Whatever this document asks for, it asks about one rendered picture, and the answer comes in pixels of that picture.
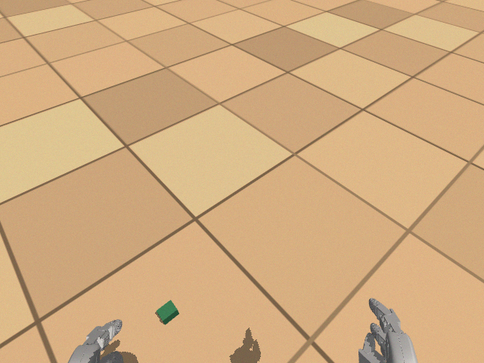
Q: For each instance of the small box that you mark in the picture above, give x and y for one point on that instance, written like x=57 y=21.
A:
x=167 y=312

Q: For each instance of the right robot hand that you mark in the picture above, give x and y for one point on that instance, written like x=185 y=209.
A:
x=395 y=345

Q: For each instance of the left robot hand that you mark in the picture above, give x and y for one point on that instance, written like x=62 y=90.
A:
x=96 y=342

